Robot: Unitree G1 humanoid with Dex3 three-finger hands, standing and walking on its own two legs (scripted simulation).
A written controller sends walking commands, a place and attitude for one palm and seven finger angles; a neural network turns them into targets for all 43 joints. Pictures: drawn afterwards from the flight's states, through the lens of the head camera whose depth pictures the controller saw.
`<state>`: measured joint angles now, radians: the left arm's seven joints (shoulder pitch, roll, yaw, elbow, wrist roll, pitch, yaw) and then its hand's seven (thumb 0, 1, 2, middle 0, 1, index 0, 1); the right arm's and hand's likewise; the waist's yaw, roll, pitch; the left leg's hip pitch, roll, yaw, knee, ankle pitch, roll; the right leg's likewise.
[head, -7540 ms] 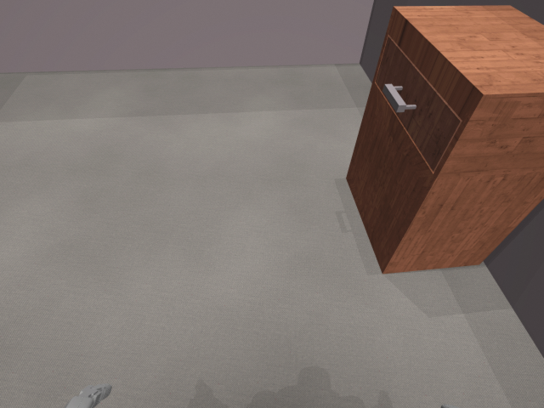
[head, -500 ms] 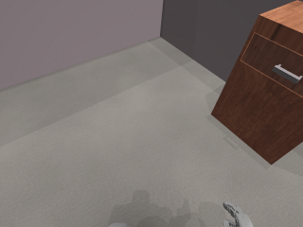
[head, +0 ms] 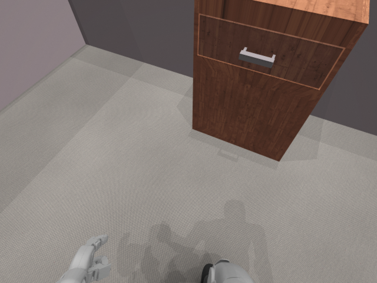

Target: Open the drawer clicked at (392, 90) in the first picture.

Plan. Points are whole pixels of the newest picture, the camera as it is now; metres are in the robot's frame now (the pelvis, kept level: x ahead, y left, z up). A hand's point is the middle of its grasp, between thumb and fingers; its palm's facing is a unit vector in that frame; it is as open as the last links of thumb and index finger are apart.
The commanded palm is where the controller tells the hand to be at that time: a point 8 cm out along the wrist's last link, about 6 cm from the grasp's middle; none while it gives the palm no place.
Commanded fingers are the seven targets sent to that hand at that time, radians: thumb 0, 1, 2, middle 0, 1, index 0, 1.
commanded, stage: turn to face it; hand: left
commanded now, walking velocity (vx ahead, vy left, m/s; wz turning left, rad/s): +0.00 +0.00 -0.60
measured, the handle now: (257, 56) +0.90 -0.28 -0.08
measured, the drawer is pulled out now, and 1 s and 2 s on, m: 0.00 0.00 0.00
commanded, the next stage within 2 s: take the last steps up to it in 0.72 s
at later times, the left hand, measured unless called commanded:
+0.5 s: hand (99, 266) +0.18 +0.22 -0.16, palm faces -0.12 -0.97 -0.21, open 7.4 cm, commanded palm none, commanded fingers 0.00 0.90 0.90 -0.20 -0.30 -0.20 -0.30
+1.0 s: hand (137, 239) +0.23 +0.13 -0.13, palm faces -0.41 -0.88 -0.25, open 7.4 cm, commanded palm none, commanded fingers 0.00 0.90 0.90 -0.20 -0.30 -0.20 -0.30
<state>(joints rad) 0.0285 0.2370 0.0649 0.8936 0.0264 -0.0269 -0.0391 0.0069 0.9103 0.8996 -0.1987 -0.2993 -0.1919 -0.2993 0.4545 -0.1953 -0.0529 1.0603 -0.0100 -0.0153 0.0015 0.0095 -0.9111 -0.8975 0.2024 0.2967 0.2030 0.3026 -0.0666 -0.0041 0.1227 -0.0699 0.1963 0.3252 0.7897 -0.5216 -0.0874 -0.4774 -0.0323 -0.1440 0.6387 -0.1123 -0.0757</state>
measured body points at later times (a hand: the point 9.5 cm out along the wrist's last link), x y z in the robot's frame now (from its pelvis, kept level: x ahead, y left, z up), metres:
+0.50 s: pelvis +0.07 +0.03 +0.02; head +0.11 +0.05 +0.46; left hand +0.18 +0.27 -0.14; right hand +0.15 -0.23 -0.10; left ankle +0.10 +0.14 -0.72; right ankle +0.10 -0.08 -0.71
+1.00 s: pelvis +0.06 +0.00 +0.02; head +0.06 -0.03 +0.47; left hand +0.25 +0.17 -0.11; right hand -0.06 -0.22 -0.15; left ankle +0.10 +0.13 -0.67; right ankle +0.00 -0.07 -0.71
